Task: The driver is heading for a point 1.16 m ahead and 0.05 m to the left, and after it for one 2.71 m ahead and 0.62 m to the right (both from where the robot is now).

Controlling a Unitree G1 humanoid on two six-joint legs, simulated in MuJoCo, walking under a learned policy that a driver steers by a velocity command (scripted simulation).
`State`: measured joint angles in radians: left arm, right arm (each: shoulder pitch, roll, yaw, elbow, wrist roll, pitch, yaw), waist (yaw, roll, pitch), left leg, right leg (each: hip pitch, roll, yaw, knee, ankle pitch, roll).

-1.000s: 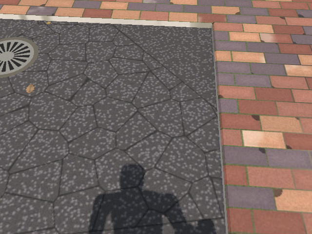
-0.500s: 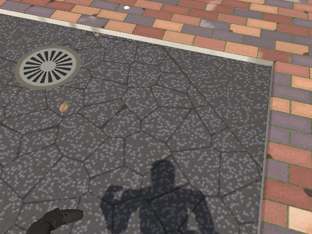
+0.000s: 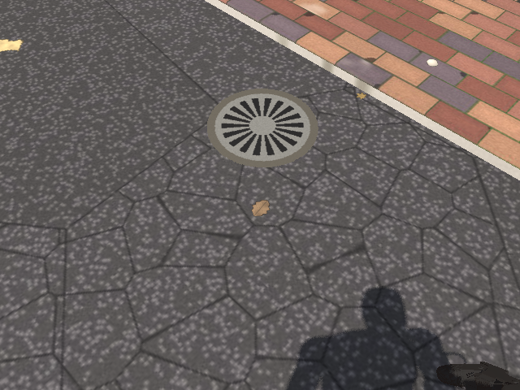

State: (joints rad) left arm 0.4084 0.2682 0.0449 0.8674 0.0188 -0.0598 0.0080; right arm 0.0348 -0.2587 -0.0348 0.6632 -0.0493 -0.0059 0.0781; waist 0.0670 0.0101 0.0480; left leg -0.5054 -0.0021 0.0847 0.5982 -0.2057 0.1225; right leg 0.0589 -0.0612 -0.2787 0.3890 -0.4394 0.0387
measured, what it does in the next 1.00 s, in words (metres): walks ahead: left foot, then right foot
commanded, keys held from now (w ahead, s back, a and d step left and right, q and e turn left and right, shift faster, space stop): w+q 0.14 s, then w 0.86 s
